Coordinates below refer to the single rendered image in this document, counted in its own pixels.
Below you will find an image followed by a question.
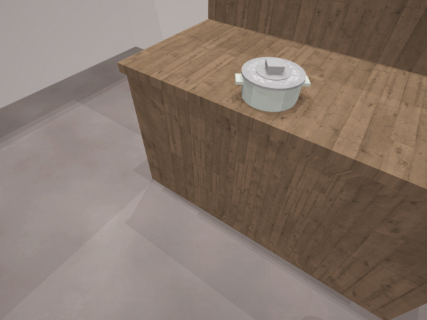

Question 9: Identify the knob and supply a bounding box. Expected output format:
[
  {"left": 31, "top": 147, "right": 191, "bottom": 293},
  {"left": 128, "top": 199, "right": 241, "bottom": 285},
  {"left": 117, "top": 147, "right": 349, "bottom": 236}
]
[{"left": 265, "top": 59, "right": 285, "bottom": 73}]

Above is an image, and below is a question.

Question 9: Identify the table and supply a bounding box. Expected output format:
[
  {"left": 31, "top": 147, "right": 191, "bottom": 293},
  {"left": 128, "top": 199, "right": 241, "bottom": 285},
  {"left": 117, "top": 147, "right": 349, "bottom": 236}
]
[{"left": 117, "top": 0, "right": 427, "bottom": 320}]

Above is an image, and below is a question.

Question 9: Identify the lid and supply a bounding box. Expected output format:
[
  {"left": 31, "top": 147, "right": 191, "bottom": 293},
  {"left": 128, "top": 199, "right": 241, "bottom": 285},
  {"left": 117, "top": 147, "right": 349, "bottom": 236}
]
[{"left": 242, "top": 57, "right": 306, "bottom": 91}]

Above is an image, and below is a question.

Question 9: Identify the pot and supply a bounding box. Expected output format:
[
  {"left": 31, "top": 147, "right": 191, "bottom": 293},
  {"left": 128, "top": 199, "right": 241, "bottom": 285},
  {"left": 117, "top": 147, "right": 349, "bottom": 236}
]
[{"left": 235, "top": 73, "right": 311, "bottom": 112}]

